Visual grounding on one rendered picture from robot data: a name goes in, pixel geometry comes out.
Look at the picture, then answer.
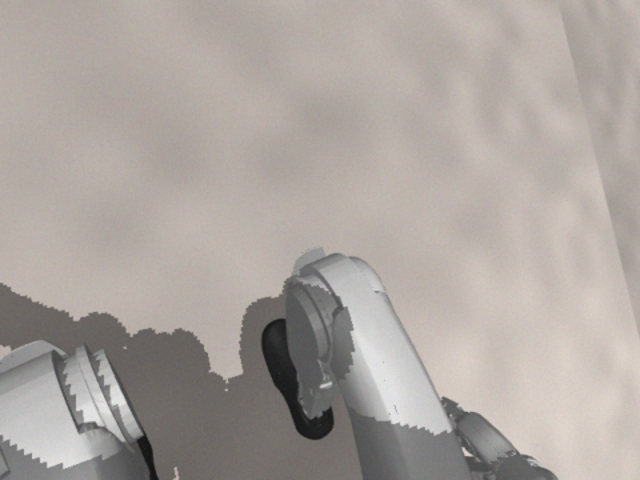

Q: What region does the right robot foot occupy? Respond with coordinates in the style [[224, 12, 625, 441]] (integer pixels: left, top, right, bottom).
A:
[[261, 319, 334, 440]]

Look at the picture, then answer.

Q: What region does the right robot arm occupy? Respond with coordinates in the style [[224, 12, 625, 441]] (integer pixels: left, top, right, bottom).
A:
[[495, 454, 559, 480]]

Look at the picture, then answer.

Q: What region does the right robot hand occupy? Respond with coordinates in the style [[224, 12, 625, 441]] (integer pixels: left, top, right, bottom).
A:
[[441, 397, 520, 480]]

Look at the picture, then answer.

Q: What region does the left robot foot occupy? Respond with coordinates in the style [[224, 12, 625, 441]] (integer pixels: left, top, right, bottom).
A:
[[137, 426, 159, 480]]

